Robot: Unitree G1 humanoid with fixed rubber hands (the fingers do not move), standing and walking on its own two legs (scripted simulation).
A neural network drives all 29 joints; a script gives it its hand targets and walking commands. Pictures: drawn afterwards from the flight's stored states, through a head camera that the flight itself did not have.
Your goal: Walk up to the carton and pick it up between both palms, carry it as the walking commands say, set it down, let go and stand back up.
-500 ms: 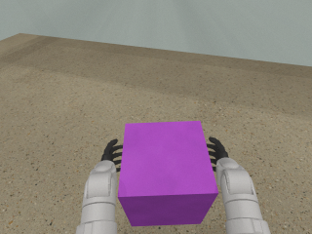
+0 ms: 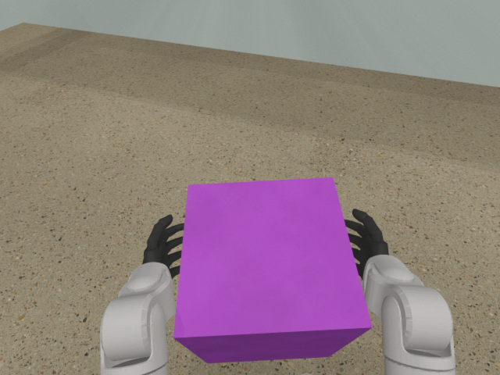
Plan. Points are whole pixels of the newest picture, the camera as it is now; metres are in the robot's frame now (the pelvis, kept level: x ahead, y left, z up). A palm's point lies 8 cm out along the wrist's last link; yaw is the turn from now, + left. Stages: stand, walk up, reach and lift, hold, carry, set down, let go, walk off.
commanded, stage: carry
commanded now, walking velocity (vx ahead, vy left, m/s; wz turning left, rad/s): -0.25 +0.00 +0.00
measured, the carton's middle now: (264, 278) +0.26 -0.01 +0.03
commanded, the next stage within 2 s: none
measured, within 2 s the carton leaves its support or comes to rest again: neither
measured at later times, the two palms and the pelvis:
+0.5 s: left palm out of the picture +0.09 +0.13 +0.12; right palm out of the picture +0.07 -0.17 +0.11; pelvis -0.15 +0.00 +0.02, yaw -3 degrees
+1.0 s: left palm out of the picture -0.09 +0.13 +0.11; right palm out of the picture -0.12 -0.16 +0.10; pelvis -0.34 +0.00 +0.01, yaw -3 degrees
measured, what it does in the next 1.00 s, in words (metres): walks backwards: right foot, then left foot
